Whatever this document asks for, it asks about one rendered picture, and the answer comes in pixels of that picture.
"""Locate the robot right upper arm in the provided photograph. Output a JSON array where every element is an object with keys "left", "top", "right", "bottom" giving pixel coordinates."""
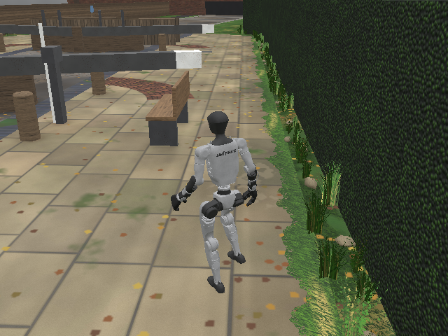
[{"left": 233, "top": 138, "right": 256, "bottom": 174}]

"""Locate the robot left shin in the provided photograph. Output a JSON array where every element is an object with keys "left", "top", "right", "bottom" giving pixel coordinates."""
[{"left": 204, "top": 241, "right": 221, "bottom": 285}]

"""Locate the robot left foot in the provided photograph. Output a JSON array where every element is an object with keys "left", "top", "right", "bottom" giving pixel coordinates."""
[{"left": 207, "top": 276, "right": 225, "bottom": 293}]

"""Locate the right robot hand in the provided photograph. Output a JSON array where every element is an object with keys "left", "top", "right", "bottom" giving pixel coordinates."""
[{"left": 242, "top": 188, "right": 257, "bottom": 206}]

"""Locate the robot right forearm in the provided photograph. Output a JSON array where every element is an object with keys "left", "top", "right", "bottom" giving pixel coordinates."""
[{"left": 247, "top": 170, "right": 257, "bottom": 191}]

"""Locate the robot left upper arm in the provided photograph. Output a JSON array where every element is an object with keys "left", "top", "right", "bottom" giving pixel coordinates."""
[{"left": 193, "top": 145, "right": 210, "bottom": 186}]

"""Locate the left robot hand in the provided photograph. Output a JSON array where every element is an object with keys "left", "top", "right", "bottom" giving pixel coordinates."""
[{"left": 171, "top": 195, "right": 187, "bottom": 211}]

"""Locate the robot left forearm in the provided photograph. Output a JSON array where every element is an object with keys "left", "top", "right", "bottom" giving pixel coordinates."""
[{"left": 176, "top": 176, "right": 197, "bottom": 202}]

